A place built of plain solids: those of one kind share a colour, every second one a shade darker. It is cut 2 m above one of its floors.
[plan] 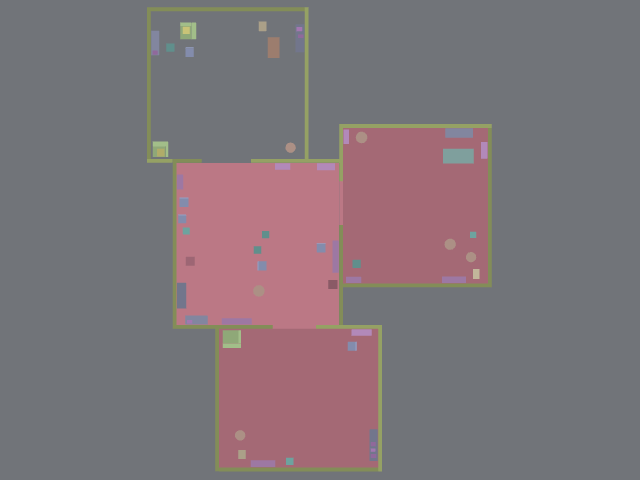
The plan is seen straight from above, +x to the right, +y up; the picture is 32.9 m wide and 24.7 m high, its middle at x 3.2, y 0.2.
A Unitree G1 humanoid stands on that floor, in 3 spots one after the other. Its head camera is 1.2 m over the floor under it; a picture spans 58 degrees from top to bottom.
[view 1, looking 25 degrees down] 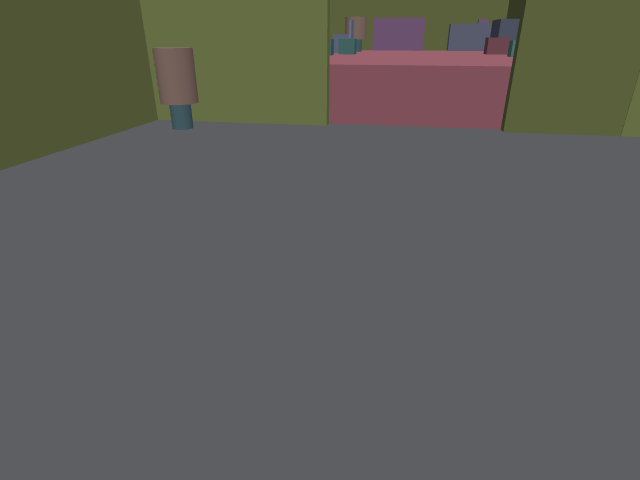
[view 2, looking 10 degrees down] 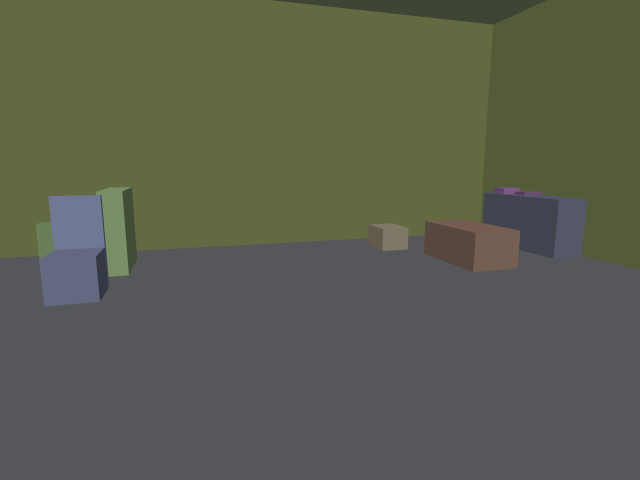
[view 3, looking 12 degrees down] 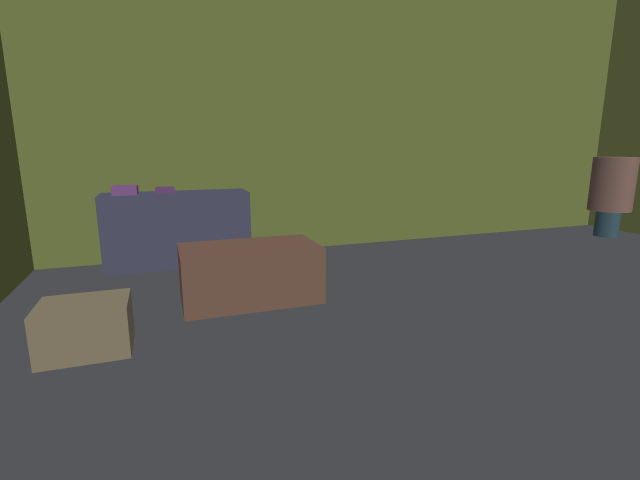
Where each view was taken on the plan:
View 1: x -1.53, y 10.92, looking -79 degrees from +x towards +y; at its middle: ground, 2.84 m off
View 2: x -2.51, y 5.55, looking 73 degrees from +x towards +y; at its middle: wall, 6.83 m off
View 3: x -2.51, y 10.71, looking -20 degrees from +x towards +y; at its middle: wall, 5.36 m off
